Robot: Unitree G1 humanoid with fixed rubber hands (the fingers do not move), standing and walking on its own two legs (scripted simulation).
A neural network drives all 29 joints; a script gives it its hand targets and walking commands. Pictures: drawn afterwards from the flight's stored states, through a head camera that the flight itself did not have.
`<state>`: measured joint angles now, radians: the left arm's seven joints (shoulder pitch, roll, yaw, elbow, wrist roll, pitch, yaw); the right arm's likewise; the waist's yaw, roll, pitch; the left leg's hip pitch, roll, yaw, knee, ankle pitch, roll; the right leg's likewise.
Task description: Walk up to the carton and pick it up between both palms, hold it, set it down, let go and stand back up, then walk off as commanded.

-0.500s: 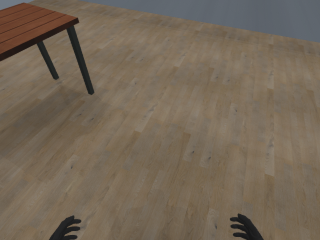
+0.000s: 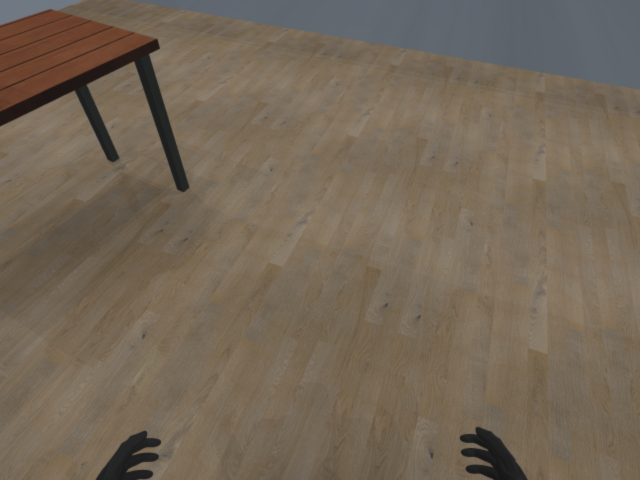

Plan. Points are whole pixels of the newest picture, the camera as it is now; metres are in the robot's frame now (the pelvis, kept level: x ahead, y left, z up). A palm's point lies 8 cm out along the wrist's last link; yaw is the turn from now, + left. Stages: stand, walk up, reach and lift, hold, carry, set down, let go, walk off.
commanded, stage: stand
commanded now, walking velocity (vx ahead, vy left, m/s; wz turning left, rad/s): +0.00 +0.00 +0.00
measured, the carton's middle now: out of the picture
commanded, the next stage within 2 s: none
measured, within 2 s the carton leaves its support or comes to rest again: neither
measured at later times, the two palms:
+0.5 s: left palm out of the picture +0.13 +0.27 -0.08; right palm out of the picture +0.13 -0.23 -0.08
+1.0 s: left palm out of the picture +0.11 +0.27 -0.07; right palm out of the picture +0.11 -0.23 -0.08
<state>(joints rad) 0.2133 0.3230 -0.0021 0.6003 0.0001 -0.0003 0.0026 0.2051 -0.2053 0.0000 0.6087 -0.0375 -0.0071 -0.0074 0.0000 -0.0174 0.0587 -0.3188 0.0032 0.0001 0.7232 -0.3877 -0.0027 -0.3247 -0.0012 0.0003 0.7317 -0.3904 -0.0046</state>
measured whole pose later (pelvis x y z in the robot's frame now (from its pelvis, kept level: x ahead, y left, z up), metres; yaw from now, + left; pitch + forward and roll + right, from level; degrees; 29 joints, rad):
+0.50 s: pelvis -0.01 +0.00 +0.00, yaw +0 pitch -2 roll +0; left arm 0.21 0.33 0.00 0.60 0.00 0.00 0.00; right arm 0.21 -0.21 0.00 0.61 -0.03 -0.01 -0.01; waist 0.00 -0.01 0.06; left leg -0.32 0.00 0.00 0.72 -0.37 0.00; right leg -0.32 0.00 0.00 0.73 -0.37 0.00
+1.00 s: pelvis -0.03 +0.00 +0.00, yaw +0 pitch -4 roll +0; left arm 0.21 0.33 0.00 0.60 0.00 0.00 0.00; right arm 0.21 -0.21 0.00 0.62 -0.03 -0.01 0.00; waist 0.00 -0.01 0.06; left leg -0.32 0.00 0.00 0.72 -0.34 0.00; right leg -0.32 0.00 0.00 0.73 -0.35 -0.01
